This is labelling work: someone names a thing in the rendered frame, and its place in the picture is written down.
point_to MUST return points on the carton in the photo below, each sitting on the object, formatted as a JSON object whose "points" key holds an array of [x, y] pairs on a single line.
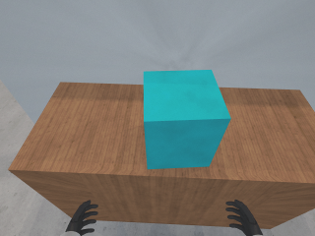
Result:
{"points": [[185, 118]]}

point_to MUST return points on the robot right hand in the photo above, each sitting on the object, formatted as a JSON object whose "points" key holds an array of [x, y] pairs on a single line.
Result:
{"points": [[249, 225]]}

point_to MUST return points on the pedestal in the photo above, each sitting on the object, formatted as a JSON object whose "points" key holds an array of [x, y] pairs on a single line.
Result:
{"points": [[88, 144]]}

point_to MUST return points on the robot left hand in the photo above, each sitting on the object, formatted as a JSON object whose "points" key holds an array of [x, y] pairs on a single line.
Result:
{"points": [[77, 222]]}

